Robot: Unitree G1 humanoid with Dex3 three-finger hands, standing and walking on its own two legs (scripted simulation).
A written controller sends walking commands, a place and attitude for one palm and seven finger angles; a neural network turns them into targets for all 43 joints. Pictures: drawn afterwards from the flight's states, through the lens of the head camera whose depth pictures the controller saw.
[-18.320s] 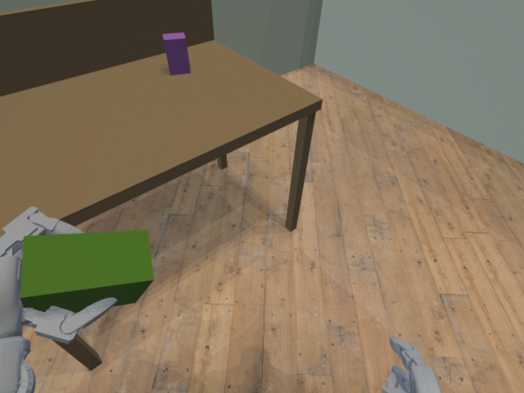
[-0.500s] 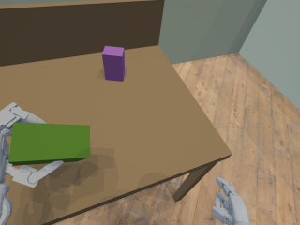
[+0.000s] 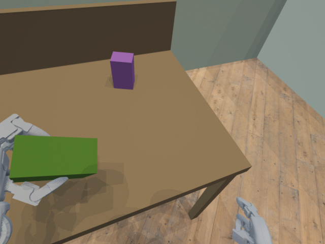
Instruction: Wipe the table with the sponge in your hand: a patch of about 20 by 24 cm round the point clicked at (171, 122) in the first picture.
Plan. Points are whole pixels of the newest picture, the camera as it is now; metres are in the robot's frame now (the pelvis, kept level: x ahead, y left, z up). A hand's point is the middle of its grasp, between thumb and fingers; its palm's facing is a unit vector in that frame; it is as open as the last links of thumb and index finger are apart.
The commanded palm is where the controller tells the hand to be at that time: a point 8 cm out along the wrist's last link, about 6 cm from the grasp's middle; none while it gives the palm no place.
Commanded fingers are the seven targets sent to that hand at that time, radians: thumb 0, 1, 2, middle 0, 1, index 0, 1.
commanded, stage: turn the palm down, sponge in hand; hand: left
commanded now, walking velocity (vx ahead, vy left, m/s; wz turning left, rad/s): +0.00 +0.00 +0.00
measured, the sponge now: (66, 160) +0.23 +0.21 +0.13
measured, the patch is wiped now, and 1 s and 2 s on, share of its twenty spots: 0.00 0.00 0.00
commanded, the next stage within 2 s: none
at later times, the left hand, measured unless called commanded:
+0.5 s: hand (34, 175) +0.19 +0.24 +0.15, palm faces +0.43 -0.66 -0.62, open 10.1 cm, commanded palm +0.16 +0.27 +0.18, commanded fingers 0.00 0.10 1.30 -1.20 -1.60 -1.20 -1.60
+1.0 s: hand (46, 172) +0.20 +0.23 +0.14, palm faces +0.25 -0.43 -0.87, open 10.1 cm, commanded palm +0.17 +0.24 +0.18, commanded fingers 0.00 0.10 1.30 -1.20 -1.60 -1.20 -1.60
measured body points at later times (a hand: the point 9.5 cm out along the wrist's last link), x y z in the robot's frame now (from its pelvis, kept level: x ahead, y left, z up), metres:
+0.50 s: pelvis -0.01 -0.05 -0.01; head +0.00 -0.06 +0.43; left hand +0.16 +0.27 +0.18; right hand +0.22 -0.24 -0.09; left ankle +0.01 +0.09 -0.74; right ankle +0.02 -0.15 -0.74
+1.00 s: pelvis +0.01 -0.08 -0.02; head +0.03 -0.11 +0.43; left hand +0.18 +0.25 +0.18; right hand +0.21 -0.31 -0.12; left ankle +0.01 +0.09 -0.74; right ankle +0.02 -0.15 -0.74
